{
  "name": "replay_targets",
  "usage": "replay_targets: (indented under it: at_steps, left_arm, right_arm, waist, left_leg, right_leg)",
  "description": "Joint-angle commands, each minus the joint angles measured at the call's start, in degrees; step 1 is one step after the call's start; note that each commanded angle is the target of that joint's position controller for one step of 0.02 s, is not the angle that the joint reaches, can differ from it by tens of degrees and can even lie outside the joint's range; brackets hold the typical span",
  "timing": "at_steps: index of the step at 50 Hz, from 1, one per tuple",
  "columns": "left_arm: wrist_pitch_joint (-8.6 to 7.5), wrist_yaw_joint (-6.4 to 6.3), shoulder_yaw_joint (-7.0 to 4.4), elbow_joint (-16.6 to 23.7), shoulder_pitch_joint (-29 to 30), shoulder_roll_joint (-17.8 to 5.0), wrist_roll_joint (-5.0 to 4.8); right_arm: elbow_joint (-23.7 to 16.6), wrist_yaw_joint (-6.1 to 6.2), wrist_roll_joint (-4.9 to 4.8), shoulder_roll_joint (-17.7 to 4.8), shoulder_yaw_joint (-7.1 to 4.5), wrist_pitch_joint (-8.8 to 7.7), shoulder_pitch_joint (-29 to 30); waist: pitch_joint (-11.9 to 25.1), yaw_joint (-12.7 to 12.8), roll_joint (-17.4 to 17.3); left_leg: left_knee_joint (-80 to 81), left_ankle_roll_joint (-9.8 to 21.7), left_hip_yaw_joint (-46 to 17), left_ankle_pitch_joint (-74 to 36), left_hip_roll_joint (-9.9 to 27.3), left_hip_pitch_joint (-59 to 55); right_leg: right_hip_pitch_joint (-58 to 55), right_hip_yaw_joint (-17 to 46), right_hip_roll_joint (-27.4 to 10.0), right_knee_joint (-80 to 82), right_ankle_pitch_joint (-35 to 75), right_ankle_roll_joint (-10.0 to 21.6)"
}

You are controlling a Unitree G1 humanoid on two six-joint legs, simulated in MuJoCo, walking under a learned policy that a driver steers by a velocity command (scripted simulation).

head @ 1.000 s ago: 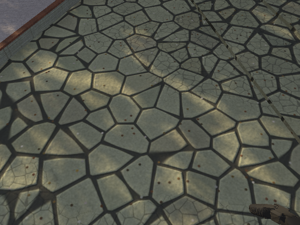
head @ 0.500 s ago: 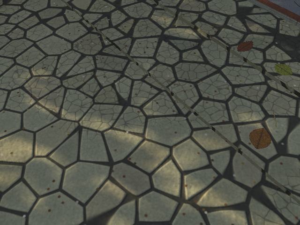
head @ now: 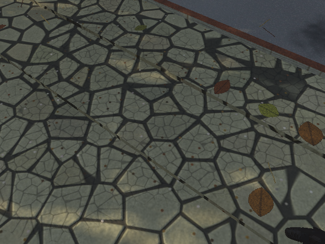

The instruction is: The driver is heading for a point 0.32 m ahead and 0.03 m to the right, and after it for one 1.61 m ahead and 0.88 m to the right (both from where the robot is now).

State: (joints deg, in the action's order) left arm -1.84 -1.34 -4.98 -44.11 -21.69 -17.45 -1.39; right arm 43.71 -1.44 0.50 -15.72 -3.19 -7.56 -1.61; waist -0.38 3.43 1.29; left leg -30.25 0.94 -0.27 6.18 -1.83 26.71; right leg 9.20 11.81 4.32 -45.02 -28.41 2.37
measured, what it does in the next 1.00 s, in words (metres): walks ahead, turning right: right foot, then left foot 0.03 m higher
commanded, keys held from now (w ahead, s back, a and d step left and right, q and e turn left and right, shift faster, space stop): w+e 0.88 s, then w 0.12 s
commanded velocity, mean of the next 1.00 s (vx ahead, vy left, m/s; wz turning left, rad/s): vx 0.50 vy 0.00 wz -0.58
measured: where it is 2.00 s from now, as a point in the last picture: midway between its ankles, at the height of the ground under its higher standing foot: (272, 143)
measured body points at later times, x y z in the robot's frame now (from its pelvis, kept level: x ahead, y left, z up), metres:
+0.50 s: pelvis +0.26 -0.06 -0.01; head +0.30 -0.08 +0.44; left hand +0.55 +0.11 -0.07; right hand +0.19 -0.35 -0.13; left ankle +0.11 +0.12 -0.70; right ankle +0.34 -0.17 -0.73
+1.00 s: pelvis +0.53 -0.13 +0.02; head +0.56 -0.15 +0.47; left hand +0.74 +0.08 -0.09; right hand +0.57 -0.45 -0.06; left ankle +0.68 -0.08 -0.70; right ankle +0.35 -0.17 -0.68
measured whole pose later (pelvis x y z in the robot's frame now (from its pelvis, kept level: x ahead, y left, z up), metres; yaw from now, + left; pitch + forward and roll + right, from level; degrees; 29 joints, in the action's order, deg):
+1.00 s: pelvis +0.53 -0.13 +0.02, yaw -35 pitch +2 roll +3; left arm -1.1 -1.1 -3.6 -41.4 -21.2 -17.4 -1.5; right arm 40.2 -1.6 0.5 -14.5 -2.4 -5.9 -3.2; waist -1.6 2.4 2.8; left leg -33.5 0.7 0.6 17.5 -2.9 26.8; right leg 11.0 11.2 1.8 -46.8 -25.4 1.0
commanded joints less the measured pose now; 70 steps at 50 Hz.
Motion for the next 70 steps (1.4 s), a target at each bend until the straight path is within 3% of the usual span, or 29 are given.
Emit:
replay_targets:
  at_steps: [1,2,4,8,19,21,23,24,25,26,27,30,34,40,43,46,47,48,49,50,52,55,59,64,65,66,67,68,70]
  left_arm:
    - [-1.33,0.11,-0.54,5.7,-1.8,-7.6,-1.04]
    - [-0.97,0.05,-0.75,6.5,2.5,-8.2,-0.49]
    - [-0.60,0.44,-1.06,7.6,5.3,-6.8,0.23]
    - [0.49,0.95,-0.31,9.2,6.3,-3.1,-0.14]
    - [-0.20,4.23,0.83,14.7,20.6,-1.4,-0.09]
    - [0.13,4.46,-0.16,15.1,18.7,-3.4,0.28]
    - [0.53,4.08,-2.59,12.1,6.2,-7.4,0.33]
    - [1.09,2.99,-4.55,9.4,-3.7,-11.2,0.17]
    - [0.95,2.21,-5.31,9.4,-2.7,-18.2,-0.34]
    - [-0.27,2.71,-4.16,11.7,-4.4,-15.4,0.20]
    - [-1.21,3.04,-3.04,10.7,-2.8,-11.6,0.65]
    - [-1.72,2.64,-1.19,12.0,7.1,-6.8,1.13]
    - [-1.89,1.36,-1.33,11.6,7.5,-8.1,1.10]
    - [-0.81,0.25,-1.59,8.8,1.8,-9.1,0.21]
    - [-0.43,0.45,-1.47,7.5,-0.1,-9.0,0.00]
    - [-0.14,0.24,-0.60,6.9,1.0,-6.5,0.56]
    - [-0.17,0.33,0.21,7.1,-3.7,-3.6,-0.78]
    - [-0.26,-0.18,0.91,7.2,-3.4,-3.9,-0.55]
    - [-0.41,0.04,1.24,8.3,-1.7,-3.9,-0.01]
    - [-0.57,0.41,0.90,7.8,0.0,-5.4,0.02]
    - [-1.29,0.55,0.37,8.8,8.3,-6.7,0.72]
    - [-0.90,1.22,0.85,8.4,8.4,-3.0,-0.06]
    - [-1.15,2.07,2.26,8.4,10.3,-0.3,0.75]
    - [-0.75,2.05,0.81,5.1,6.0,-3.9,0.69]
    - [-0.72,1.49,0.12,4.1,1.5,-5.6,0.73]
    - [-0.78,0.98,-0.62,4.1,-2.8,-10.4,1.74]
    - [-1.04,1.34,-1.52,3.7,-2.9,-13.7,2.05]
    - [-1.78,1.55,-0.63,4.2,0.1,-10.2,1.40]
    - [-2.64,1.88,0.75,4.6,3.8,-6.1,1.54]
  right_arm:
    - [-0.1,0.47,-0.90,-9.2,-3.04,0.53,-15.7]
    - [-0.8,0.70,-0.51,-7.5,-2.46,1.10,-12.8]
    - [-0.3,0.93,0.29,-5.3,-1.60,1.39,-9.4]
    - [1.2,1.07,-0.19,-7.2,-2.32,0.57,-9.8]
    - [3.4,1.55,-1.59,-12.1,-3.41,3.15,-14.9]
    - [3.2,1.85,-2.21,-13.8,-3.91,3.93,-14.5]
    - [2.7,2.32,-2.74,-14.5,-4.03,4.75,-13.3]
    - [2.1,2.53,-1.80,-12.4,-3.19,4.49,-13.8]
    - [-1.3,1.79,1.13,-3.4,-0.38,3.22,-18.2]
    - [-2.6,1.00,-0.77,-6.8,-0.35,0.93,-14.7]
    - [-4.3,0.48,-3.04,-10.2,-1.33,-0.20,-8.7]
    - [-3.4,0.96,-0.53,-10.0,-1.43,-0.26,-8.9]
    - [-3.8,0.89,0.61,-7.1,-0.90,1.87,-8.5]
    - [-7.3,0.21,-0.40,-4.4,0.53,2.05,4.1]
    - [-8.4,0.07,-0.91,-6.6,-0.37,1.61,4.6]
    - [-6.3,0.36,-0.54,-9.1,-2.05,0.97,-4.5]
    - [-5.7,0.35,1.00,-11.9,-2.97,0.66,-6.3]
    - [-4.1,0.31,0.77,-12.0,-4.17,1.38,-16.2]
    - [-2.4,0.15,0.03,-11.5,-3.90,1.79,-21.8]
    - [-2.0,0.19,-0.60,-10.4,-3.32,1.79,-20.3]
    - [-2.0,0.70,-0.43,-8.0,-2.84,2.02,-15.2]
    - [-1.7,0.16,-0.24,-4.7,-1.47,2.28,-12.0]
    - [-1.8,0.20,-1.99,-9.3,-2.46,3.06,-9.5]
    - [-1.1,0.43,-2.02,-8.3,-1.61,3.17,-11.0]
    - [-1.3,0.26,-1.42,-5.7,-0.69,2.89,-10.8]
    - [-3.4,0.20,-0.72,-1.7,0.70,2.38,-10.2]
    - [-5.4,0.91,-2.13,-5.2,-0.22,1.68,-10.5]
    - [-5.0,1.01,-2.69,-8.5,-0.91,1.33,-11.4]
    - [-3.9,0.61,-1.67,-8.0,-0.89,1.10,-11.6]
  waist:
    - [11.3,-8.0,-11.9]
    - [6.5,-7.8,-7.2]
    - [1.1,-5.3,-6.9]
    - [-0.4,-4.3,-6.5]
    - [-3.9,-8.3,-5.1]
    - [-1.9,-5.8,-6.8]
    - [5.0,1.9,-6.6]
    - [9.9,6.5,-2.9]
    - [12.6,-0.4,14.1]
    - [23.2,2.8,9.8]
    - [15.5,3.9,5.4]
    - [4.6,-3.1,0.4]
    - [2.5,-4.9,0.5]
    - [-0.9,0.2,2.8]
    - [-0.5,-0.2,5.0]
    - [2.1,-5.2,7.6]
    - [8.5,-3.6,-0.7]
    - [18.1,-9.1,-9.7]
    - [19.7,-11.0,-17.4]
    - [14.5,-9.9,-12.0]
    - [5.3,-8.7,-4.2]
    - [2.7,-4.9,-6.8]
    - [0.5,-3.1,-9.0]
    - [2.8,0.8,-6.7]
    - [4.3,3.1,-4.1]
    - [6.4,4.0,7.7]
    - [4.1,3.3,12.6]
    - [0.4,1.9,9.9]
    - [-1.3,-0.3,6.6]
  left_leg:
    - [13.7,12.0,-38.7,25.1,24.6,-41.4]
    - [14.0,9.9,-30.1,19.9,22.3,-34.0]
    - [16.8,8.7,-19.3,8.9,18.3,-22.9]
    - [21.3,10.1,-9.0,-0.9,17.5,-19.3]
    - [19.0,6.8,8.4,-16.5,17.7,-29.3]
    - [12.3,5.6,10.6,-34.6,18.1,-31.7]
    - [-5.5,3.6,13.1,-45.9,16.4,-28.8]
    - [-21.2,1.1,13.3,-33.6,14.4,-16.4]
    - [-42.0,-2.3,11.0,22.3,4.0,10.0]
    - [-50.8,-2.2,-3.4,29.1,0.6,17.4]
    - [-50.3,-1.2,-5.0,23.2,3.6,22.6]
    - [-37.2,-1.2,-4.8,13.6,8.8,13.1]
    - [-28.2,-4.5,-2.5,8.1,7.8,8.8]
    - [-5.5,-5.6,-1.9,-7.5,3.1,4.8]
    - [-1.5,-4.5,-2.2,-4.0,1.6,-0.6]
    - [2.8,-1.0,-0.8,-1.9,1.6,-11.4]
    - [1.3,3.6,-8.7,1.1,7.2,-27.7]
    - [5.3,8.5,-22.8,16.9,13.9,-40.1]
    - [11.4,11.5,-36.9,25.0,21.1,-44.9]
    - [13.0,11.2,-38.1,23.2,21.9,-40.2]
    - [13.3,8.8,-25.2,6.8,17.7,-29.6]
    - [17.2,8.8,-19.1,5.1,13.9,-19.0]
    - [20.5,9.7,-13.0,5.9,12.4,-9.4]
    - [13.2,6.8,-8.5,10.8,10.7,-0.9]
    - [4.8,4.2,-5.6,11.7,7.7,3.1]
    - [-15.0,0.2,0.5,17.6,2.9,12.3]
    - [-26.0,0.1,-0.9,23.0,2.2,21.7]
    - [-31.7,0.1,-3.0,20.7,5.5,24.5]
    - [-32.6,-0.1,-3.0,14.6,7.7,23.3]
  right_leg:
    - [36.8,-0.9,-4.2,-30.5,-1.4,-1.1]
    - [35.8,-3.3,-6.5,-30.3,2.9,-1.3]
    - [31.9,-3.9,-9.9,-25.1,8.0,-1.1]
    - [31.3,-5.6,-11.9,-19.1,12.3,-1.8]
    - [28.5,-14.0,-8.9,7.0,25.7,0.1]
    - [23.3,-16.8,-5.7,8.2,19.5,2.3]
    - [6.1,-18.9,-1.0,12.7,20.0,5.8]
    - [-11.4,-13.0,-2.9,14.2,22.3,8.4]
    - [-29.5,17.0,-18.3,16.8,19.2,17.2]
    - [-33.8,37.1,-24.5,26.2,9.8,23.1]
    - [-29.6,29.1,-22.5,27.7,11.7,19.7]
    - [-7.0,12.9,-16.1,29.3,26.4,15.1]
    - [3.3,6.3,-13.5,31.8,35.5,15.3]
    - [5.3,4.5,-10.2,30.5,23.6,10.8]
    - [3.5,9.3,-12.5,28.2,20.3,9.7]
    - [0.9,9.4,-11.4,21.8,25.3,6.5]
    - [10.7,4.6,-7.5,12.7,29.4,2.7]
    - [17.4,-2.2,-3.1,-3.8,21.3,-1.4]
    - [25.4,-2.6,-1.6,-16.1,-1.2,-2.4]
    - [27.7,-0.5,-3.2,-22.8,-1.7,-2.4]
    - [28.0,-3.5,-6.4,-19.3,3.0,-1.7]
    - [21.3,-6.9,-7.7,-14.1,4.9,-0.5]
    - [10.5,-10.6,-6.1,5.5,8.3,-0.7]
    - [-9.6,-13.5,-3.8,16.6,17.5,0.6]
    - [-16.8,-8.6,-7.2,19.9,14.3,2.0]
    - [-23.2,11.3,-20.4,28.3,2.3,7.2]
    - [-20.0,25.2,-25.6,33.0,-8.0,14.9]
    - [-17.1,24.4,-24.9,33.5,-9.8,15.7]
    - [-13.1,15.5,-20.7,33.9,2.0,13.2]
Keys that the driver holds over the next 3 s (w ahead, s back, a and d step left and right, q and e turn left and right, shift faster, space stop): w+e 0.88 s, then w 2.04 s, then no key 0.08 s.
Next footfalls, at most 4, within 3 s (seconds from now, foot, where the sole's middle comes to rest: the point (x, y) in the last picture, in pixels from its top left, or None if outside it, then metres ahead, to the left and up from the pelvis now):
0.48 right None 0.37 -0.19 -0.76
0.92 left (205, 185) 0.72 -0.11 -0.73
1.30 right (266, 207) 0.63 -0.36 -0.73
1.68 left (249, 128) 1.04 -0.33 -0.72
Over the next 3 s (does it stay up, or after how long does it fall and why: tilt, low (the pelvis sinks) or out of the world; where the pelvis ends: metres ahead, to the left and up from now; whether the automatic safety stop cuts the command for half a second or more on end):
stays up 1.33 -0.69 0.09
